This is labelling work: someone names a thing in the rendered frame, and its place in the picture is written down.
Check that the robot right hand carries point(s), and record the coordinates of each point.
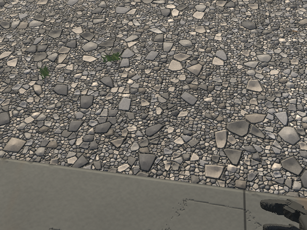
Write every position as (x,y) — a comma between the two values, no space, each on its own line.
(287,208)

